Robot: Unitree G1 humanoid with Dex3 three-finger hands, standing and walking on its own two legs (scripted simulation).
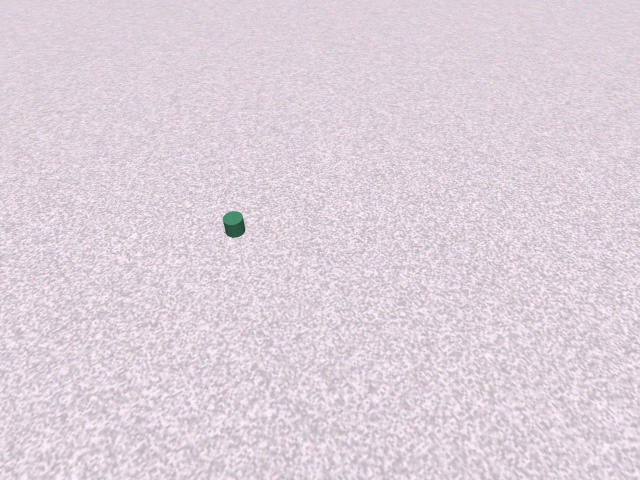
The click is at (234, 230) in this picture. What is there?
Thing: low tin
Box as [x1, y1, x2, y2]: [223, 211, 244, 237]
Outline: 231,211 223,216 223,222 226,233 229,236 235,237 241,235 244,232 244,225 241,214 236,211
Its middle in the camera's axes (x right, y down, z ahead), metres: -0.37 -0.08 +1.71
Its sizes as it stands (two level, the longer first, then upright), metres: 0.087 0.087 0.080
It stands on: the floor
